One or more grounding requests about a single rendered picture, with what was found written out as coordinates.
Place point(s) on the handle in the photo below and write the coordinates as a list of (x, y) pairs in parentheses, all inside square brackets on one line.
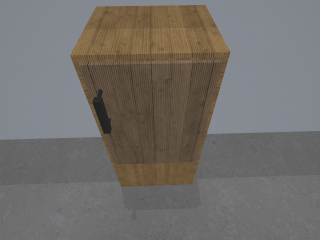
[(101, 112)]

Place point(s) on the cupboard door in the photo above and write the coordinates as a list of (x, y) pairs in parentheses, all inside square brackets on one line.
[(158, 108)]

